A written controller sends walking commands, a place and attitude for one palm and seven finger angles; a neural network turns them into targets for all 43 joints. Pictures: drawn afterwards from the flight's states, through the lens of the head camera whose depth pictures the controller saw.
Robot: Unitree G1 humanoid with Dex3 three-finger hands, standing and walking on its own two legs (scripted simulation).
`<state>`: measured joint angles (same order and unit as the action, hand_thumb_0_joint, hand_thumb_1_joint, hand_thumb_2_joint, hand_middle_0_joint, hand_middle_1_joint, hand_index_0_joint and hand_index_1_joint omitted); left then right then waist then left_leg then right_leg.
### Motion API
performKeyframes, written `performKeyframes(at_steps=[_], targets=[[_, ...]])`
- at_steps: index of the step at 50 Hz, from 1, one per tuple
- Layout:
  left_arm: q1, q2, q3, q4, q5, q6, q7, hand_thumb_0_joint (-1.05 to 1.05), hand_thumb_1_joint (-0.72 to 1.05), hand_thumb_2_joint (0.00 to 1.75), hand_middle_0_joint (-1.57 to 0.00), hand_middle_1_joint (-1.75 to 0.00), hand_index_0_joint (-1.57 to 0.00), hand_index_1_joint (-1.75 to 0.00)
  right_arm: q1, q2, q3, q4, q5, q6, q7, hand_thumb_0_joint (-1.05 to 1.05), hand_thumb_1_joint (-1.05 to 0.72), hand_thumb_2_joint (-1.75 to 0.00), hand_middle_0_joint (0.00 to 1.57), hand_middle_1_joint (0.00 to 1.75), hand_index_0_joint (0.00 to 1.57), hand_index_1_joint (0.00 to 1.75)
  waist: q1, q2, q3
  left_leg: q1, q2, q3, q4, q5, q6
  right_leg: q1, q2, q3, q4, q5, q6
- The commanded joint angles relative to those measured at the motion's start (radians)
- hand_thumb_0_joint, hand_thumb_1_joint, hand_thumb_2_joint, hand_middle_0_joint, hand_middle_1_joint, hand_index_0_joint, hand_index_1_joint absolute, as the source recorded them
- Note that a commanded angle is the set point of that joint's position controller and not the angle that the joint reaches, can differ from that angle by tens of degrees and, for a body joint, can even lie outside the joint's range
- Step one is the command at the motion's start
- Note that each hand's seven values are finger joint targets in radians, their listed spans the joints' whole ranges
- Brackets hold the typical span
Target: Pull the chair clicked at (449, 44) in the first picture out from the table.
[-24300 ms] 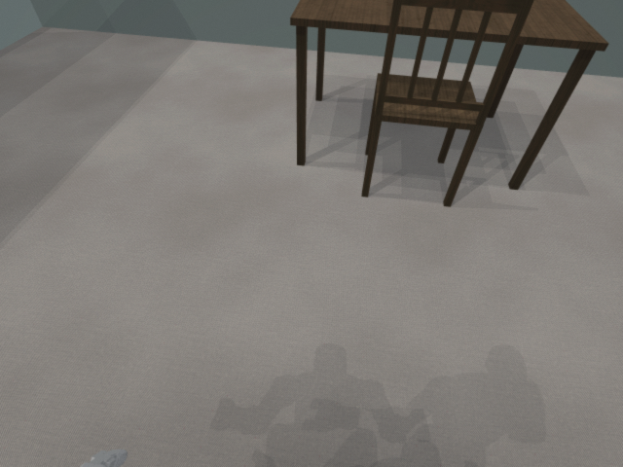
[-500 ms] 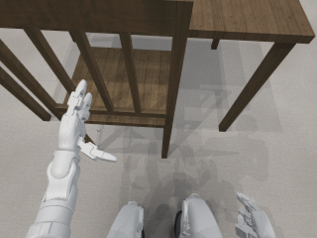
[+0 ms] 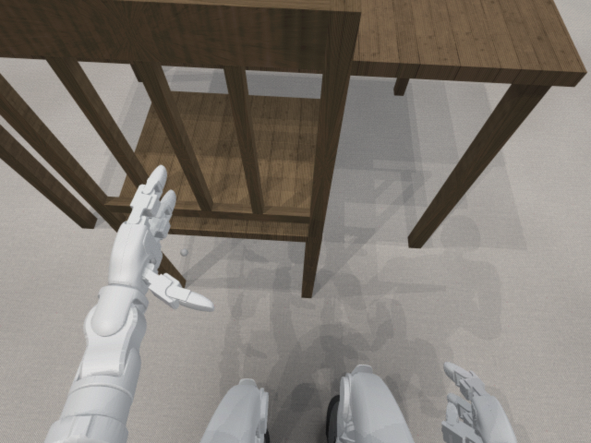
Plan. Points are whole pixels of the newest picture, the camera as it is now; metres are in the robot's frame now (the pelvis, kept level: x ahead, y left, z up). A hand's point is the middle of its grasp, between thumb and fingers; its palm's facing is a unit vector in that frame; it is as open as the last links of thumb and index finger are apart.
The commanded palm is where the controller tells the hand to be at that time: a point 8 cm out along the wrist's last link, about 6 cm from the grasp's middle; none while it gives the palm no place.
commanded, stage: aim the fingers beside a spindle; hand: left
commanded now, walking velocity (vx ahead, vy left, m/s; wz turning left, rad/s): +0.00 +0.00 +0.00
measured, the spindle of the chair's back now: (184, 151) +0.50 +0.18 +0.04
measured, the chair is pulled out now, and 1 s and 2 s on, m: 0.00 0.00 0.00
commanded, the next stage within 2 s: push the fingers through the gap in 1.42 s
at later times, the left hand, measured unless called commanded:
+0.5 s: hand (182, 249) +0.35 +0.16 +0.03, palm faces -0.04 -1.00 -0.06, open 16.9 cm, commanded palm +0.33 +0.21 +0.02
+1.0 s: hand (194, 253) +0.36 +0.15 +0.01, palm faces -0.06 -1.00 -0.06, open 16.9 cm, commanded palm +0.34 +0.21 +0.02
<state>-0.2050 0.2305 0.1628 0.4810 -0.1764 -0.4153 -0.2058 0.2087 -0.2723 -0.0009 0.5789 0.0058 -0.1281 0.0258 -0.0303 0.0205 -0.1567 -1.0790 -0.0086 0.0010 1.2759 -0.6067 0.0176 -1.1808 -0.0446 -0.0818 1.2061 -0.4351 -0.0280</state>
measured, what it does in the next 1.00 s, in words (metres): stands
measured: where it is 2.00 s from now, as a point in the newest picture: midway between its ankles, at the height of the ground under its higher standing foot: outside the picture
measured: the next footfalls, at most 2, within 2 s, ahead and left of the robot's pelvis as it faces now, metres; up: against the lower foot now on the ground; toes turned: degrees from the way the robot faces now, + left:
none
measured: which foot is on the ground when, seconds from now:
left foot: down 0.00-1.00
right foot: down 0.00-1.00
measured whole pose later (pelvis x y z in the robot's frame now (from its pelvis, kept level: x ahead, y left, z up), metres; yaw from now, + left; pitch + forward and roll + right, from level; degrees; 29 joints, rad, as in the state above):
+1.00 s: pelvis +0.00 +0.00 +0.00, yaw +0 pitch +24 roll -1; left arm -0.20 0.21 0.14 0.47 -0.15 -0.42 -0.17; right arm 0.21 -0.27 0.00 0.57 0.00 -0.12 0.03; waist -0.04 0.02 -0.15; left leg -1.09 -0.01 0.00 1.29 -0.61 0.02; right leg -1.19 -0.04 -0.08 1.22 -0.44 -0.03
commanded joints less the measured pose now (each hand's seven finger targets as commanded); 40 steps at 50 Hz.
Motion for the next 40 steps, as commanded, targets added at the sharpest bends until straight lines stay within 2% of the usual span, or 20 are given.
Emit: performKeyframes(at_steps=[1,3,5,8,9,10,11,12,14,18,20,22,24,25,27,29,33,35,38,40], targets=[[-0.205,0.146,0.06,-0.354,-0.024,-0.105,0.006,0.0,-0.5,0.3,-0.06,-0.08,-0.06,-0.08,0.036,-0.142,-0.062,-0.133,-0.005,-0.053,-0.014,0.0,-0.9,-0.9,0.2,0.3,0.2,0.3,0.002,0.048,-0.47,0.164,-0.022,-0.033,-0.18,0.35,-0.012,0.434,0.034,0.072,-0.128,0.207,-0.003],[-0.218,0.144,0.052,-0.406,-0.017,-0.141,0.035,0.0,-0.5,0.3,-0.06,-0.08,-0.06,-0.08,0.039,-0.137,-0.062,-0.123,-0.013,-0.062,-0.01,0.0,-0.9,-0.9,0.2,0.3,0.2,0.3,-0.005,0.062,-0.482,0.214,-0.016,-0.045,-0.176,0.418,-0.02,0.417,0.038,0.06,-0.112,0.247,-0.004],[-0.208,0.138,0.046,-0.384,-0.002,-0.153,0.057,0.0,-0.5,0.3,-0.06,-0.08,-0.06,-0.08,0.044,-0.14,-0.062,-0.111,-0.019,-0.066,-0.007,0.0,-0.9,-0.9,0.2,0.3,0.2,0.3,-0.019,0.027,-0.461,0.205,-0.013,-0.052,-0.169,0.426,-0.02,0.394,0.041,0.051,-0.106,0.243,-0.002],[-0.153,0.106,0.045,-0.225,0.011,-0.123,0.06,0.0,-0.5,0.3,-0.06,-0.08,-0.06,-0.08,0.034,-0.141,-0.058,-0.094,-0.013,-0.056,-0.005,0.0,-0.9,-0.9,0.2,0.3,0.2,0.3,-0.024,-0.038,-0.362,0.098,-0.018,-0.037,-0.173,0.296,-0.011,0.382,0.037,0.06,-0.122,0.153,0.001],[-0.158,0.094,0.032,-0.181,0.014,-0.105,0.052,0.0,-0.5,0.3,-0.06,-0.08,-0.06,-0.08,0.028,-0.143,-0.056,-0.093,-0.009,-0.051,-0.005,0.0,-0.9,-0.9,0.2,0.3,0.2,0.3,-0.032,-0.037,-0.329,0.069,-0.019,-0.032,-0.176,0.247,-0.009,0.364,0.034,0.062,-0.131,0.109,0.001],[-0.142,0.112,0.054,-0.132,0.019,-0.088,0.045,0.0,-0.5,0.3,-0.06,-0.08,-0.06,-0.08,0.03,-0.148,-0.056,-0.097,-0.004,-0.045,-0.008,0.0,-0.9,-0.9,0.2,0.3,0.2,0.3,-0.021,-0.032,-0.308,0.059,-0.021,-0.028,-0.183,0.231,-0.008,0.356,0.035,0.063,-0.136,0.086,-0.004],[-0.156,0.084,0.027,-0.106,0.018,-0.072,0.032,0.0,-0.5,0.3,-0.06,-0.08,-0.06,-0.08,0.025,-0.145,-0.052,-0.1,-0.002,-0.041,-0.008,0.0,-0.9,-0.9,0.2,0.3,0.2,0.3,-0.03,-0.037,-0.3,0.047,-0.023,-0.023,-0.183,0.208,-0.006,0.35,0.032,0.065,-0.141,0.066,-0.001],[-0.161,0.104,0.045,-0.103,0.014,-0.062,0.022,0.0,-0.5,0.3,-0.06,-0.08,-0.06,-0.08,0.028,-0.149,-0.054,-0.104,0.002,-0.037,-0.01,0.0,-0.9,-0.9,0.2,0.3,0.2,0.3,-0.021,-0.032,-0.305,0.043,-0.024,-0.019,-0.181,0.206,-0.007,0.359,0.031,0.073,-0.145,0.065,-0.003],[-0.185,0.113,0.045,-0.181,0.003,-0.063,0.007,0.0,-0.5,0.3,-0.06,-0.08,-0.06,-0.08,0.035,-0.149,-0.059,-0.12,0.001,-0.037,-0.012,0.0,-0.9,-0.9,0.2,0.3,0.2,0.3,-0.01,-0.012,-0.391,0.084,-0.024,-0.021,-0.176,0.267,-0.007,0.401,0.031,0.075,-0.134,0.137,-0.004],[-0.2,0.148,0.061,-0.4,-0.021,-0.119,0.019,0.0,-0.5,0.3,-0.06,-0.08,-0.06,-0.08,0.04,-0.136,-0.063,-0.14,-0.011,-0.052,-0.009,0.0,-0.9,-0.9,0.2,0.3,0.2,0.3,0.009,0.061,-0.54,0.207,-0.021,-0.035,-0.172,0.435,-0.019,0.472,0.036,0.071,-0.112,0.286,-0.005],[-0.175,0.166,0.078,-0.405,-0.021,-0.136,0.038,0.0,-0.5,0.3,-0.06,-0.08,-0.06,-0.08,0.042,-0.139,-0.061,-0.131,-0.014,-0.057,-0.007,0.0,-0.9,-0.9,0.2,0.3,0.2,0.3,0.0,0.03,-0.52,0.195,-0.018,-0.04,-0.169,0.443,-0.019,0.466,0.041,0.065,-0.11,0.291,-0.003],[-0.149,0.117,0.053,-0.307,-0.017,-0.129,0.045,0.0,-0.5,0.3,-0.06,-0.08,-0.06,-0.08,0.038,-0.134,-0.057,-0.108,-0.012,-0.056,-0.005,0.0,-0.9,-0.9,0.2,0.3,0.2,0.3,-0.024,-0.037,-0.418,0.131,-0.017,-0.035,-0.167,0.363,-0.01,0.431,0.041,0.063,-0.124,0.233,0.005],[-0.146,0.109,0.056,-0.193,-0.005,-0.105,0.041,0.0,-0.5,0.3,-0.06,-0.08,-0.06,-0.08,0.035,-0.142,-0.055,-0.092,-0.006,-0.05,-0.009,0.0,-0.9,-0.9,0.2,0.3,0.2,0.3,-0.036,-0.069,-0.326,0.057,-0.017,-0.028,-0.169,0.26,-0.005,0.387,0.038,0.07,-0.14,0.135,0.006],[-0.156,0.111,0.055,-0.161,0.005,-0.096,0.034,0.0,-0.5,0.3,-0.06,-0.08,-0.06,-0.08,0.034,-0.145,-0.054,-0.093,-0.003,-0.049,-0.011,0.0,-0.9,-0.9,0.2,0.3,0.2,0.3,-0.032,-0.038,-0.304,0.051,-0.02,-0.026,-0.175,0.238,-0.005,0.361,0.036,0.067,-0.137,0.104,0.0],[-0.178,0.082,0.021,-0.115,0.007,-0.071,0.014,0.0,-0.5,0.3,-0.06,-0.08,-0.06,-0.08,0.03,-0.147,-0.052,-0.095,0.002,-0.043,-0.012,0.0,-0.9,-0.9,0.2,0.3,0.2,0.3,-0.04,-0.04,-0.29,0.037,-0.022,-0.021,-0.176,0.192,-0.005,0.346,0.031,0.074,-0.15,0.054,0.001],[-0.2,0.101,0.031,-0.14,0.003,-0.067,-0.001,0.0,-0.5,0.3,-0.06,-0.08,-0.06,-0.08,0.034,-0.15,-0.054,-0.107,0.003,-0.041,-0.016,0.0,-0.9,-0.9,0.2,0.3,0.2,0.3,-0.026,-0.009,-0.331,0.06,-0.023,-0.022,-0.177,0.216,-0.006,0.362,0.032,0.076,-0.147,0.077,-0.004],[-0.235,0.152,0.057,-0.357,-0.017,-0.118,0.006,0.0,-0.5,0.3,-0.06,-0.08,-0.06,-0.08,0.042,-0.143,-0.062,-0.13,-0.008,-0.057,-0.016,0.0,-0.9,-0.9,0.2,0.3,0.2,0.3,0.001,0.065,-0.516,0.189,-0.021,-0.036,-0.171,0.398,-0.016,0.446,0.035,0.072,-0.116,0.247,-0.006],[-0.233,0.152,0.054,-0.39,-0.016,-0.136,0.029,0.0,-0.5,0.3,-0.06,-0.08,-0.06,-0.08,0.048,-0.144,-0.063,-0.124,-0.014,-0.062,-0.012,0.0,-0.9,-0.9,0.2,0.3,0.2,0.3,-0.009,0.057,-0.53,0.225,-0.015,-0.05,-0.168,0.456,-0.023,0.425,0.04,0.057,-0.104,0.271,-0.003],[-0.202,0.103,0.032,-0.275,-0.004,-0.123,0.053,0.0,-0.5,0.3,-0.06,-0.08,-0.06,-0.08,0.042,-0.14,-0.059,-0.097,-0.013,-0.057,-0.007,0.0,-0.9,-0.9,0.2,0.3,0.2,0.3,-0.029,-0.001,-0.41,0.155,-0.012,-0.048,-0.171,0.364,-0.017,0.374,0.04,0.049,-0.114,0.199,0.002],[-0.163,0.111,0.053,-0.176,0.013,-0.099,0.057,0.0,-0.5,0.3,-0.06,-0.08,-0.06,-0.08,0.043,-0.149,-0.059,-0.095,-0.011,-0.047,-0.008,0.0,-0.9,-0.9,0.2,0.3,0.2,0.3,-0.023,-0.03,-0.365,0.1,-0.016,-0.039,-0.176,0.304,-0.012,0.364,0.039,0.052,-0.118,0.15,-0.001]])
